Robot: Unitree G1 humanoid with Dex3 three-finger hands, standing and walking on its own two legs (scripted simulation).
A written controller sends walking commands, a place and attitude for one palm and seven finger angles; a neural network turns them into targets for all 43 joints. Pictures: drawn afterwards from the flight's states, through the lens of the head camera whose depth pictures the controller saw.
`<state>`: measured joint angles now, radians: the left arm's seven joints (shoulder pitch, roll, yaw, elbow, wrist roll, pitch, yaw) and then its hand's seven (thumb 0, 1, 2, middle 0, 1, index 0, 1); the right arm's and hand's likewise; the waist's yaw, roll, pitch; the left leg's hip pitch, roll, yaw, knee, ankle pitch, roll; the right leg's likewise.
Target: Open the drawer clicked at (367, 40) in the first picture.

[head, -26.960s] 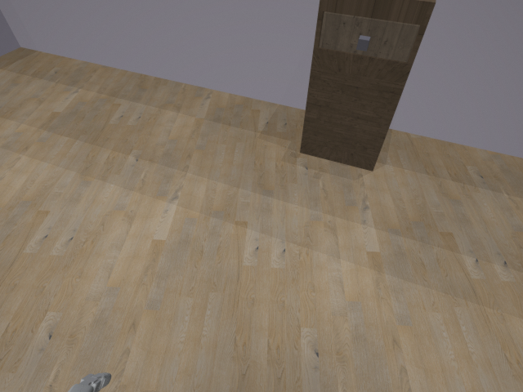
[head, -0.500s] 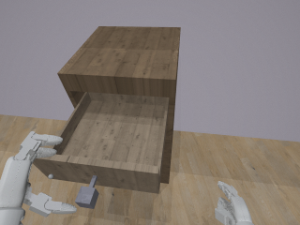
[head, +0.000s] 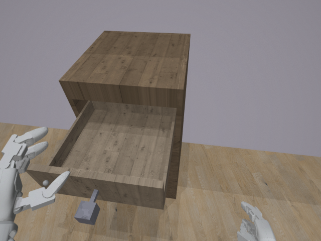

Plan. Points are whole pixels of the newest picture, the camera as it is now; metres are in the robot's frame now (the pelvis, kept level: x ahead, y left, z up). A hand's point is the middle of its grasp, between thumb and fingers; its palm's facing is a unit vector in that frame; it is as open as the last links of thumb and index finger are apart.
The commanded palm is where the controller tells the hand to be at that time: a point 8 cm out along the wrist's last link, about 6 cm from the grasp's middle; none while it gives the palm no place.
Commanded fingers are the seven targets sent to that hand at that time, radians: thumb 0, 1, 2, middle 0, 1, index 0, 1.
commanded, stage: draw the hand back to the body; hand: left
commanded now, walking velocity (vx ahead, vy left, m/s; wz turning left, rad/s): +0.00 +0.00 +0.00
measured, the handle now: (90, 204) +0.22 +0.23 -0.06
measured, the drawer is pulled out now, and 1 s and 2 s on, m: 0.30 0.30 0.30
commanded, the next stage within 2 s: step back with the hand held close in 0.36 s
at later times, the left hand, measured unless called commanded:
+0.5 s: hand (68, 177) +0.19 +0.19 +0.16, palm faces +0.36 -0.84 -0.42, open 7.5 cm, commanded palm +0.14 +0.24 +0.18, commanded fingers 0.00 0.90 0.90 -0.20 -0.30 -0.20 -0.30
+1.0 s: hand (51, 199) +0.15 +0.20 +0.16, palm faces +0.31 -0.80 -0.51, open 7.4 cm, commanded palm +0.08 +0.25 +0.18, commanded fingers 0.00 0.90 0.90 -0.20 -0.30 -0.20 -0.30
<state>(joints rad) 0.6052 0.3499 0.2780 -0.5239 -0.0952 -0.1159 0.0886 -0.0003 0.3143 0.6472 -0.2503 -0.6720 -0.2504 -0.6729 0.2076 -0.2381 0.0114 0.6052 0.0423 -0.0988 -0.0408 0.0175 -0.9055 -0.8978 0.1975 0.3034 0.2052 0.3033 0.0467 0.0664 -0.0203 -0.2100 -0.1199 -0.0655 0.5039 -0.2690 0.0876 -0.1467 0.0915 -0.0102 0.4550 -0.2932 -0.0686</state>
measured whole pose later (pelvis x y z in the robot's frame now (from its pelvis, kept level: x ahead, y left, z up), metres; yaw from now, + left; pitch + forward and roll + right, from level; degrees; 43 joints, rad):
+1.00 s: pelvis -0.04 -0.04 -0.01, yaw +2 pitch +2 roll -1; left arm 0.66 0.43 0.39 -0.62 -0.08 -0.19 0.12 0.01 0.89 0.89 -0.21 -0.30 -0.21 -0.30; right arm 0.15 -0.22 -0.04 0.54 0.05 0.02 -0.03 0.02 -0.91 -0.90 0.20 0.30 0.20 0.30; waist -0.02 0.02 0.02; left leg -0.38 -0.06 -0.03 0.60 -0.26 0.04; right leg -0.30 0.13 -0.07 0.51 -0.25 -0.12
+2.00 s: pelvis -0.24 -0.04 +0.00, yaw +1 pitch +1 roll +1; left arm 0.66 0.41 0.34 -0.67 -0.04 -0.14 0.15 0.02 0.89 0.90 -0.21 -0.30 -0.21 -0.30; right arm 0.20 -0.18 0.01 0.56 0.02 -0.10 -0.04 0.02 -0.91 -0.90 0.20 0.30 0.20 0.30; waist -0.01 -0.07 0.04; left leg -0.26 -0.02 0.00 0.50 -0.25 0.01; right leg -0.32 0.00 -0.04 0.56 -0.29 0.00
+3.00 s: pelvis -0.22 -0.05 +0.01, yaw +3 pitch +1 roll +0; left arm 0.66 0.39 0.34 -0.60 -0.05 -0.17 0.14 0.01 0.89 0.89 -0.21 -0.30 -0.21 -0.30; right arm 0.14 -0.19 0.01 0.56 0.02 -0.06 -0.04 0.01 -0.91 -0.90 0.20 0.30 0.21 0.30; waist 0.00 0.00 0.05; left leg -0.22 0.00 0.01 0.46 -0.25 0.01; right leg -0.17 0.05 -0.05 0.41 -0.26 -0.05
